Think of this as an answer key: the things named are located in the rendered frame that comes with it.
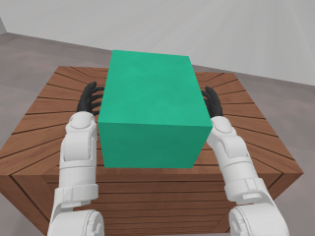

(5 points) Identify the left robot upper arm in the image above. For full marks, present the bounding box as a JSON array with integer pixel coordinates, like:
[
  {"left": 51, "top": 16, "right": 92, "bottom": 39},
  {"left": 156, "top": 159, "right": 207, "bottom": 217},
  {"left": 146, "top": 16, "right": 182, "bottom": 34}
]
[{"left": 48, "top": 209, "right": 104, "bottom": 236}]

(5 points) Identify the carton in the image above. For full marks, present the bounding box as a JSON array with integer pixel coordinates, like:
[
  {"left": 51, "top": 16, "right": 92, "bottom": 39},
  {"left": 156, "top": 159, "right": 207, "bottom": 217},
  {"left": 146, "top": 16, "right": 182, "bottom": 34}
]
[{"left": 97, "top": 49, "right": 214, "bottom": 168}]

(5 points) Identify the right robot upper arm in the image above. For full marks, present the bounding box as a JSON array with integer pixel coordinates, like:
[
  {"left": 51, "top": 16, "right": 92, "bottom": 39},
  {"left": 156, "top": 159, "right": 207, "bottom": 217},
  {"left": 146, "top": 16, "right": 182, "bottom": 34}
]
[{"left": 228, "top": 203, "right": 288, "bottom": 236}]

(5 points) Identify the pedestal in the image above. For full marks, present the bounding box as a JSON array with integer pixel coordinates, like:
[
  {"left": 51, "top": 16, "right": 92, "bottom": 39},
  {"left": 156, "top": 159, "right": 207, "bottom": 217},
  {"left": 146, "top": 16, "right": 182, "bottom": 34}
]
[{"left": 0, "top": 66, "right": 304, "bottom": 236}]

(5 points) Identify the right robot hand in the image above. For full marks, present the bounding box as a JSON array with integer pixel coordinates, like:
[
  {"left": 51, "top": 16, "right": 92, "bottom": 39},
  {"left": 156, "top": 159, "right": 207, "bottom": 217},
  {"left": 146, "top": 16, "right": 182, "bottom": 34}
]
[{"left": 201, "top": 86, "right": 223, "bottom": 118}]

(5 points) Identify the left robot hand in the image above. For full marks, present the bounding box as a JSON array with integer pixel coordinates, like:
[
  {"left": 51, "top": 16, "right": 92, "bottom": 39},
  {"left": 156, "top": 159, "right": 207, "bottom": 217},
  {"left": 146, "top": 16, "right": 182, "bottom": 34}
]
[{"left": 76, "top": 82, "right": 105, "bottom": 116}]

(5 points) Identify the robot left forearm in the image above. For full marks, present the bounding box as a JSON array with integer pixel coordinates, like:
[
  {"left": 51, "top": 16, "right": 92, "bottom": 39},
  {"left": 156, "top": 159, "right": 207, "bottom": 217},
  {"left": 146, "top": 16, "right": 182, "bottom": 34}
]
[{"left": 47, "top": 111, "right": 98, "bottom": 236}]

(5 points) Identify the robot right forearm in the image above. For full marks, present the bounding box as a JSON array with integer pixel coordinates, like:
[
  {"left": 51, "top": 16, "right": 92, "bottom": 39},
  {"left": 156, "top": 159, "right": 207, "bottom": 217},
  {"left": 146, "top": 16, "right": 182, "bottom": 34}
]
[{"left": 207, "top": 116, "right": 289, "bottom": 236}]

